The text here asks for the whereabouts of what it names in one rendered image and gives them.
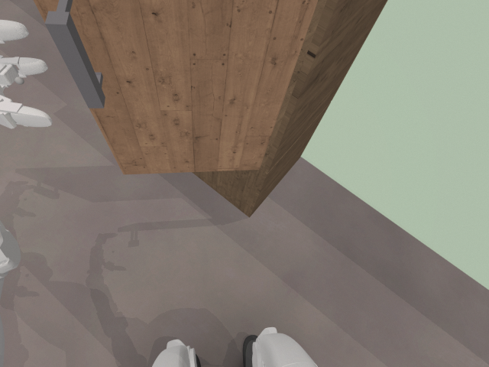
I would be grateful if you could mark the robot right shin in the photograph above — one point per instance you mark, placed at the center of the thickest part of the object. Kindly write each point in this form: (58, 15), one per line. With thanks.
(264, 332)

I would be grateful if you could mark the robot left hand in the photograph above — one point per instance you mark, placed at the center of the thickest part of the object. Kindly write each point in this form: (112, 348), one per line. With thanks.
(12, 113)

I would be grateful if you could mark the cupboard door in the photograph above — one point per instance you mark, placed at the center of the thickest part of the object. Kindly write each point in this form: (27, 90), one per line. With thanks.
(190, 85)

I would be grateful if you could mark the left robot upper arm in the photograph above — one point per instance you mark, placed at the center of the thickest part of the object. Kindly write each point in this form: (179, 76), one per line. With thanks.
(10, 257)

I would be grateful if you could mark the handle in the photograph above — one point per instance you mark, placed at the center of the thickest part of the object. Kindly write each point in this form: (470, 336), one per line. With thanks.
(65, 35)

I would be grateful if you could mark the left robot thigh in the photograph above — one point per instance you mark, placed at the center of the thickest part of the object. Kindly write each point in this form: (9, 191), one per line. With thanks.
(176, 356)

